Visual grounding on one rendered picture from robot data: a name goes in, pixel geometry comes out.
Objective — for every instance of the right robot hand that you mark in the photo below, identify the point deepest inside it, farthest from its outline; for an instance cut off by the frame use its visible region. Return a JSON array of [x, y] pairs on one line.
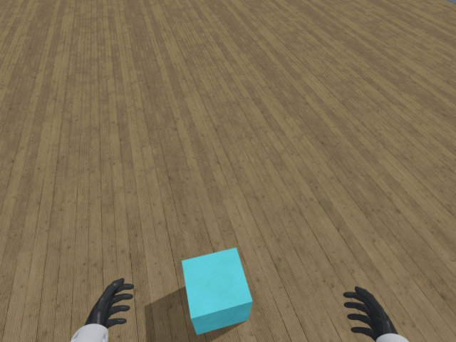
[[376, 318]]

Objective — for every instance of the left robot hand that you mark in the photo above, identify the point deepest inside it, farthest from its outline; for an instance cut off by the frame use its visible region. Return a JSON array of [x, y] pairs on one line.
[[103, 308]]

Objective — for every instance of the robot left forearm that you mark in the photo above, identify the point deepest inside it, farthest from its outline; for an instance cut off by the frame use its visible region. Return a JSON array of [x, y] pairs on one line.
[[91, 333]]

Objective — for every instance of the carton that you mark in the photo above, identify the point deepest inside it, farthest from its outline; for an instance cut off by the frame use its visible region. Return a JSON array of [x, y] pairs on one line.
[[217, 290]]

